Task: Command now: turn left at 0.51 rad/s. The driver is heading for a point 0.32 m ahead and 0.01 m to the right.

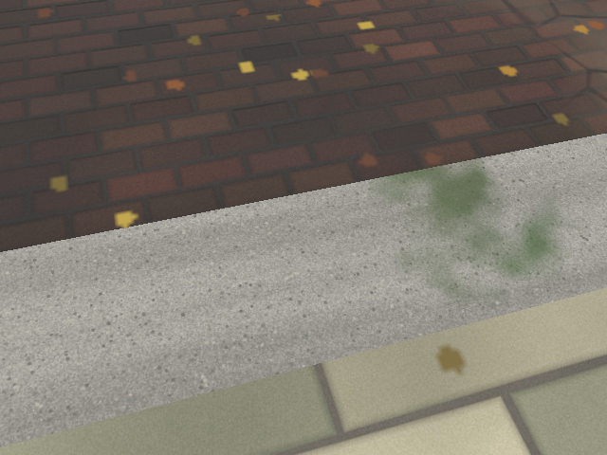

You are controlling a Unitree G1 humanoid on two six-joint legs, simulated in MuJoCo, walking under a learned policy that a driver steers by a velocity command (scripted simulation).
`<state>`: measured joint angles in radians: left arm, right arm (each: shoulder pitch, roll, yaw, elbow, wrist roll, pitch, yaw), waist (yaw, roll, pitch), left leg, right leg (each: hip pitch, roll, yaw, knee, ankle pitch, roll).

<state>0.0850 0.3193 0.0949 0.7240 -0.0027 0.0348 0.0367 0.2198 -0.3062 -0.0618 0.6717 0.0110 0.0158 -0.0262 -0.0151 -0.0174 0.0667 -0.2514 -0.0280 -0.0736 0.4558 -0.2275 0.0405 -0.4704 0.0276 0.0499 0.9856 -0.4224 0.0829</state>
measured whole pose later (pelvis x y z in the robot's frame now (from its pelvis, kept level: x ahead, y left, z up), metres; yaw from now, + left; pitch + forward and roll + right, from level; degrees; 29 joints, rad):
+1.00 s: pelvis +0.08 -0.02 -0.01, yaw +4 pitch +2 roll +2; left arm 0.15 0.29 0.05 0.71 -0.02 -0.01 -0.05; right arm 0.35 -0.31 -0.09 0.76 0.02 -0.06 -0.01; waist -0.07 -0.01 0.02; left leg 0.04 0.04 0.17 0.27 -0.33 -0.04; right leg -0.53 -0.08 -0.02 0.69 -0.23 -0.01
